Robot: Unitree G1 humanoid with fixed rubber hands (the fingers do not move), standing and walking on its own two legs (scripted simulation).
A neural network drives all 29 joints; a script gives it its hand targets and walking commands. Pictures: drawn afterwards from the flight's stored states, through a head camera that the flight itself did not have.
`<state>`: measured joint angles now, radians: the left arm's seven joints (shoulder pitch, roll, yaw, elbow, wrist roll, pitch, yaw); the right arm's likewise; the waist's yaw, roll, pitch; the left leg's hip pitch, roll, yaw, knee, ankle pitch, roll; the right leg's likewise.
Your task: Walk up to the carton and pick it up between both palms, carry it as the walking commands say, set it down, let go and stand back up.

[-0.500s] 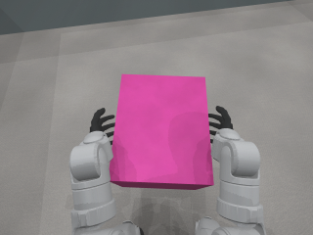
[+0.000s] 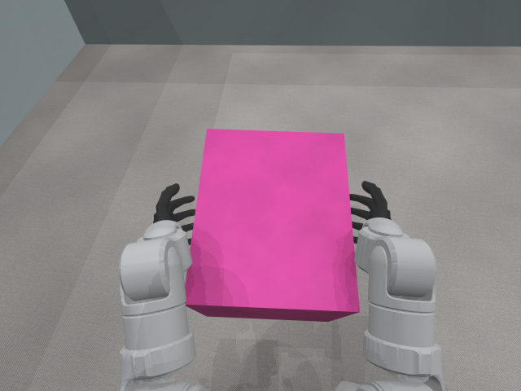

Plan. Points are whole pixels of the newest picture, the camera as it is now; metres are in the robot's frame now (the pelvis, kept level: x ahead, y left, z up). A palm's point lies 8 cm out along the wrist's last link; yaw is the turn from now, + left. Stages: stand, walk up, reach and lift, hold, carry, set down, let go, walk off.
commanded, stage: carry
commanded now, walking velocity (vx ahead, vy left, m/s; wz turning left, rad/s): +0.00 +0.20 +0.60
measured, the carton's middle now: (270, 230) +0.35 -0.03 +0.02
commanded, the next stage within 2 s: none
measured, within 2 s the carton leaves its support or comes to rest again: neither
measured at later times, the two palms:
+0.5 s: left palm out of the picture +0.16 +0.36 +0.07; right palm (195, 297) +0.23 +0.08 +0.07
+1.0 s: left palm out of the picture -0.05 +0.53 +0.08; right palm out of the picture +0.10 +0.28 +0.07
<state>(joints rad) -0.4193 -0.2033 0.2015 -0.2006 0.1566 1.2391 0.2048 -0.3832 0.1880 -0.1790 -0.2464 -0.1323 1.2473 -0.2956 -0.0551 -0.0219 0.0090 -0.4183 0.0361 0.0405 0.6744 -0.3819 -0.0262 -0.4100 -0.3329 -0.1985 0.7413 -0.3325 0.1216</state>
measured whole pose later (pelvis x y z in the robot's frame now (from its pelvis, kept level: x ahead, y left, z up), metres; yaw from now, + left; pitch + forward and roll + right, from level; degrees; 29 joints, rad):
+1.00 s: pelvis -0.24 +0.25 +0.00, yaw +36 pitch +3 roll +2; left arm -0.40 -0.19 0.19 -0.18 0.13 1.23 0.21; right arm -0.37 0.18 -0.18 -0.24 -0.12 1.25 -0.32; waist -0.05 0.00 0.03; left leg -0.48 0.01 0.03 0.72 -0.40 0.00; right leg -0.44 -0.28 -0.19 0.77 -0.35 0.10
